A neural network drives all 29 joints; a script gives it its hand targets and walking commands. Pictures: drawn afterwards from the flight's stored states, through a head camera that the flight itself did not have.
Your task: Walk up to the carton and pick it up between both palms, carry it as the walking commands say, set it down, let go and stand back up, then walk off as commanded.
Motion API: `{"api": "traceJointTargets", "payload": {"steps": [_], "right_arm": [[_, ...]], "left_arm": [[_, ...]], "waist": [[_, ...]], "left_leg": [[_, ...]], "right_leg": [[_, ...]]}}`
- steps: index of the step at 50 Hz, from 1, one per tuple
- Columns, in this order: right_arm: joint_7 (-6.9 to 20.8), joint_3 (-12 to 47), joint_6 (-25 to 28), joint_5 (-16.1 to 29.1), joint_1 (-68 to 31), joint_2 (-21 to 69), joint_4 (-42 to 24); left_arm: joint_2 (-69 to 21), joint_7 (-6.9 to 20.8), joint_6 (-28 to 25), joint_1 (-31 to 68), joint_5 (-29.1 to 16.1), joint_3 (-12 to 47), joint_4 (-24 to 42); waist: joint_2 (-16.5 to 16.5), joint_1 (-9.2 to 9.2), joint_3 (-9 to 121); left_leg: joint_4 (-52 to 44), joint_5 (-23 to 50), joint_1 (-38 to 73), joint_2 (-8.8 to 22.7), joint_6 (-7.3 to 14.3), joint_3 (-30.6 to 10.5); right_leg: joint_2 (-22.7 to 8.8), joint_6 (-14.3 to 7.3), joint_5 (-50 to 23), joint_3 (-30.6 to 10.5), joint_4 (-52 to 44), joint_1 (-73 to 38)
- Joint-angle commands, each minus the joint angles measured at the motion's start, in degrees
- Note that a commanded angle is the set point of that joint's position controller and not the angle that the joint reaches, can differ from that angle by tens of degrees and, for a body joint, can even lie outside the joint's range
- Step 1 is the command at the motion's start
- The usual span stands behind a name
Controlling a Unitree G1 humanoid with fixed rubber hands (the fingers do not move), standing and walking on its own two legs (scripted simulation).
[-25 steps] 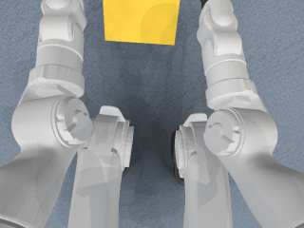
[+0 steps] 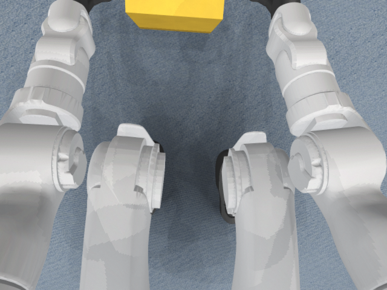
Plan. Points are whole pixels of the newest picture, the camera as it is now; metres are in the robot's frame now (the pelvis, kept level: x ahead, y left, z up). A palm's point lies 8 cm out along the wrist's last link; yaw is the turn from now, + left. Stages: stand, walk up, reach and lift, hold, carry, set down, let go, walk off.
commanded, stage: set down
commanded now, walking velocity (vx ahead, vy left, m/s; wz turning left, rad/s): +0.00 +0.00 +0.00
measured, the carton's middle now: out of the picture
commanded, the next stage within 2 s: let go in 1.52 s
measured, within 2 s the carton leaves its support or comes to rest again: neither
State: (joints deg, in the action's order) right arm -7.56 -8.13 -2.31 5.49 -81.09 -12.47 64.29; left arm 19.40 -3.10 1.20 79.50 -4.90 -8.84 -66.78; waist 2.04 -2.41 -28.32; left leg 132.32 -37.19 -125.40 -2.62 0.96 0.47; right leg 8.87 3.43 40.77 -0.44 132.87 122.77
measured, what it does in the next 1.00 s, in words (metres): rises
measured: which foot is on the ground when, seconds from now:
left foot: down 0.00-1.00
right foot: down 0.00-1.00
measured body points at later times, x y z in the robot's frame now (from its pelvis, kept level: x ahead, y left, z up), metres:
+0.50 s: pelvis -0.03 +0.00 +0.05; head +0.35 +0.04 +0.28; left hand +0.52 +0.23 -0.12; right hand +0.54 -0.09 -0.12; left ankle +0.10 +0.11 -0.32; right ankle +0.09 -0.12 -0.32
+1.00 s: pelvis -0.03 +0.01 +0.16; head +0.33 +0.06 +0.41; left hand +0.52 +0.23 +0.02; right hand +0.54 -0.09 +0.03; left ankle +0.10 +0.11 -0.32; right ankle +0.09 -0.12 -0.32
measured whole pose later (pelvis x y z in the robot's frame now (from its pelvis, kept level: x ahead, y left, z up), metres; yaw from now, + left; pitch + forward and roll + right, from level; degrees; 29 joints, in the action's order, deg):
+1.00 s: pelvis -0.03 +0.01 +0.16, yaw +1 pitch +28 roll -5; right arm -12.3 -10.6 -20.6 7.0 -76.9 -13.2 34.5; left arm 19.3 -8.4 20.8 78.3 -7.5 -8.3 -36.4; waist -0.6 -2.7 -30.1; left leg 101.1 -27.6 -101.0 -5.0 1.2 -3.2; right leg 5.8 3.1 31.2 -0.4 99.9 96.9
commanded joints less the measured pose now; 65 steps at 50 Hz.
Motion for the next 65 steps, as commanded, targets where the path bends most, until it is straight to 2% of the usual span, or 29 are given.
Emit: {"api": "traceJointTargets", "payload": {"steps": [1, 3, 4, 8, 13, 18, 19, 22, 23, 26, 27, 28, 34, 35, 36, 37, 42, 45, 46, 47, 48, 49, 52, 54, 57, 58, 62, 64, 65], "right_arm": [[-0.2, 3.4, 1.7, 4.0, -17.7, 0.7, -9.1], [-0.3, 3.7, 1.0, 4.9, -19.0, -0.6, -8.5], [-0.5, 2.9, 0.8, 4.5, -19.4, -2.2, -8.2], [-1.4, 4.2, -0.3, 4.8, -21.9, -2.5, -14.4], [-3.5, 3.3, -2.5, 3.8, -18.6, -4.5, -16.0], [-5.2, 3.5, -5.1, 4.4, -18.1, -4.8, -23.6], [-5.7, 2.1, -5.8, 3.2, -17.8, -7.0, -25.8], [-5.9, 1.8, -8.1, 3.3, -17.1, -6.7, -26.6], [-5.8, 1.1, -8.5, 3.4, -17.6, -6.4, -31.1], [-5.7, 0.8, -10.2, 3.0, -17.4, -6.5, -33.6], [-5.6, -0.8, -10.5, 2.4, -17.1, -7.8, -32.7], [-5.5, -0.7, -11.2, 2.9, -16.7, -6.2, -31.8], [-5.3, -3.1, -12.5, 1.0, -14.2, -7.1, -34.5], [-5.1, -2.4, -12.7, 1.0, -14.4, -6.5, -33.2], [-4.9, -3.4, -12.7, 0.2, -14.9, -6.8, -34.0], [-4.9, -3.4, -12.9, 0.7, -14.8, -6.7, -35.4], [-4.9, -3.3, -14.7, 0.8, -13.4, -6.7, -34.4], [-4.9, -2.8, -15.3, 1.6, -15.3, -7.1, -40.7], [-4.8, -2.4, -16.3, 1.5, -14.6, -6.9, -37.1], [-4.7, -3.5, -16.3, 0.8, -14.1, -7.6, -38.0], [-4.7, -2.3, -16.6, 1.8, -15.3, -6.7, -39.6], [-4.9, -3.4, -16.8, 1.3, -14.3, -7.9, -39.9], [-4.7, -4.3, -17.2, 0.8, -12.3, -7.4, -40.2], [-4.7, -3.8, -17.6, 0.5, -12.2, -7.8, -40.3], [-4.3, -3.7, -17.5, 0.8, -10.3, -6.8, -39.9], [-4.2, -3.1, -17.6, 1.1, -10.9, -5.9, -40.5], [-4.3, -3.6, -16.9, 0.9, -11.3, -6.5, -43.1], [-3.8, -4.1, -17.1, -0.2, -9.3, -6.2, -36.7], [-3.9, -3.9, -16.4, -0.3, -10.8, -6.1, -41.0]], "left_arm": [[4.9, -0.3, -1.8, 20.5, -2.3, 1.0, 8.6], [5.7, -0.4, -1.2, 21.7, -2.3, 1.1, 7.7], [4.9, -0.3, -1.1, 23.2, -3.7, 1.8, 8.2], [7.3, -1.0, 0.0, 23.3, -3.2, -0.5, 11.1], [9.7, -2.5, 1.7, 20.7, -1.1, -2.2, 13.7], [9.8, -3.1, 4.4, 20.3, -3.4, -0.7, 21.5], [8.9, -3.2, 5.6, 20.2, -4.4, 0.0, 23.9], [8.7, -3.3, 7.9, 20.8, -5.4, 1.0, 26.5], [8.9, -3.5, 8.2, 21.9, -5.7, 1.0, 32.8], [8.3, -3.8, 10.4, 21.2, -4.8, 0.3, 33.5], [7.0, -3.9, 11.2, 20.6, -4.3, 1.1, 32.9], [8.4, -3.8, 11.5, 21.1, -2.8, -0.1, 32.7], [5.8, -4.4, 13.6, 19.3, -2.3, -0.1, 35.7], [6.5, -4.6, 13.9, 18.2, -1.1, -1.3, 33.2], [5.5, -4.6, 14.2, 18.9, -1.8, -0.5, 34.0], [6.3, -4.8, 14.1, 18.9, -1.5, -1.3, 35.7], [6.0, -5.1, 16.0, 18.2, -1.6, -0.8, 35.9], [6.3, -5.5, 16.5, 19.0, -1.7, -0.7, 42.2], [7.5, -5.5, 17.2, 18.6, -1.5, -1.3, 37.3], [5.8, -5.4, 17.7, 18.6, -2.4, -0.1, 38.8], [6.4, -5.6, 17.8, 19.0, -2.5, -0.1, 39.5], [5.8, -5.3, 18.2, 19.3, -3.2, -0.2, 41.4], [5.4, -5.1, 18.6, 18.4, -2.7, 1.1, 41.6], [5.9, -5.2, 19.0, 17.6, -2.7, -0.9, 41.0], [4.6, -4.9, 19.0, 16.1, -1.9, -0.1, 39.7], [5.8, -4.9, 18.8, 16.8, -1.5, -1.0, 41.5], [5.8, -4.1, 18.5, 16.2, -1.4, -1.0, 40.1], [4.8, -3.9, 18.3, 15.2, -1.2, -0.9, 36.4], [5.2, -3.9, 17.8, 15.9, -0.9, -1.5, 37.9]], "waist": [[-1.3, -3.94, 68.5], [-3.1, -4.11, 68.4], [-3.0, -2.48, 67.1], [0.0, -3.97, 75.6], [-0.4, -5.17, 87.4], [-1.0, -4.27, 103.6], [-2.5, -2.22, 106.7], [-3.3, -1.09, 105.9], [-3.8, -0.31, 109.1], [-4.0, -0.77, 112.3], [-5.5, 0.65, 111.3], [-6.4, -0.97, 108.7], [-7.6, 1.63, 114.5], [-6.1, 0.07, 112.2], [-5.4, 1.93, 111.9], [-5.5, 0.88, 115.0], [-5.3, 1.69, 116.6], [-7.0, 0.33, 122.6], [-5.5, 0.84, 118.7], [-5.6, 2.68, 118.6], [-5.7, 1.02, 120.1], [-6.0, 2.95, 121.8], [-8.3, 4.34, 120.1], [-5.1, 3.20, 121.8], [-7.7, 3.44, 118.8], [-6.4, 1.76, 119.4], [-5.7, 2.60, 120.2], [-6.3, 2.98, 115.0], [-4.8, 2.65, 117.8]], "left_leg": [[-11.6, 35.0, 35.6, 0.0, -0.6, -3.5], [-12.0, 31.6, 36.7, 0.5, -0.6, -3.0], [-13.0, 30.6, 36.0, 0.4, -0.9, -3.2], [-12.9, 29.7, 39.7, -0.1, -0.5, -1.5], [-15.1, 28.4, 44.6, -0.7, -0.8, 0.4], [-18.7, 31.2, 54.7, -1.2, -1.1, 1.2], [-19.1, 31.0, 56.6, -1.4, -1.5, 1.1], [-21.0, 29.6, 58.2, -1.4, -1.6, 1.2], [-21.8, 31.1, 60.9, -1.6, -1.7, 1.0], [-23.6, 33.3, 64.9, -2.0, -1.7, 0.5], [-24.7, 31.7, 65.3, -1.8, -2.2, 0.5], [-26.3, 30.6, 65.4, -1.7, -2.1, 0.2], [-30.7, 33.7, 72.6, -2.2, -2.5, -1.1], [-32.0, 33.7, 71.3, -2.3, -2.2, -0.9], [-33.3, 31.4, 72.0, -2.6, -2.2, -1.6], [-33.9, 33.8, 74.2, -2.4, -2.4, -1.7], [-37.7, 32.6, 78.3, -2.3, -2.4, -2.5], [-40.4, 33.5, 83.7, -2.4, -2.6, -2.1], [-41.3, 30.6, 81.5, -2.3, -2.3, -2.2], [-42.4, 30.3, 81.5, -1.9, -2.6, -2.6], [-43.0, 30.6, 82.9, -2.0, -2.4, -2.2], [-43.5, 30.9, 84.4, -2.0, -2.6, -2.2], [-46.5, 33.4, 88.8, -1.9, -3.0, -3.1], [-47.9, 35.2, 89.2, -1.9, -2.9, -2.8], [-51.0, 37.1, 93.5, -1.6, -3.1, -3.3], [-52.5, 37.6, 93.1, -1.5, -2.9, -2.8], [-56.9, 39.0, 97.2, -1.5, -2.5, -2.9], [-59.9, 35.9, 96.4, -1.2, -3.0, -2.8], [-60.8, 37.6, 97.8, -1.2, -2.5, -3.1]], "right_leg": [[-2.0, -1.2, -29.3, 0.5, -10.2, -20.0], [-2.6, -1.4, -26.2, 0.0, -11.0, -19.7], [-2.8, -1.6, -25.3, 0.9, -11.2, -17.8], [-2.8, -1.4, -24.5, 1.0, -13.2, -24.1], [-2.3, -1.2, -23.6, 1.3, -16.3, -31.5], [-1.9, -1.3, -25.5, 3.2, -18.9, -38.0], [-1.9, -1.7, -25.7, 3.3, -19.8, -40.2], [-1.9, -1.7, -22.6, 3.8, -22.7, -37.5], [-1.6, -1.8, -24.0, 4.0, -23.0, -39.0], [-1.4, -1.7, -23.6, 4.4, -25.1, -39.1], [-1.5, -1.6, -22.1, 5.2, -25.7, -38.2], [-1.4, -1.6, -20.2, 4.6, -27.3, -36.3], [-1.0, -1.8, -22.1, 5.2, -31.7, -38.9], [-0.9, -1.7, -22.3, 5.3, -32.5, -39.2], [-1.0, -1.7, -20.8, 5.9, -33.4, -38.7], [-0.9, -1.5, -22.0, 5.9, -33.8, -40.0], [-1.0, -1.8, -20.8, 6.0, -37.9, -42.3], [-0.7, -1.9, -23.5, 5.5, -39.8, -48.7], [-1.3, -1.9, -21.0, 5.6, -41.0, -46.9], [-1.4, -2.0, -21.6, 5.9, -42.0, -48.3], [-1.5, -1.9, -21.8, 5.4, -42.7, -50.1], [-1.5, -2.2, -21.9, 5.5, -44.0, -51.8], [-1.3, -2.2, -23.8, 5.5, -46.9, -52.0], [-1.4, -1.9, -24.7, 5.3, -49.2, -54.9], [-1.4, -2.2, -25.6, 4.6, -52.6, -55.4], [-1.5, -1.9, -26.8, 4.2, -53.8, -58.3], [-2.0, -1.5, -28.9, 3.4, -59.4, -63.9], [-2.3, -1.7, -26.9, 3.1, -61.8, -63.2], [-2.2, -1.7, -28.7, 3.1, -62.9, -66.6]]}}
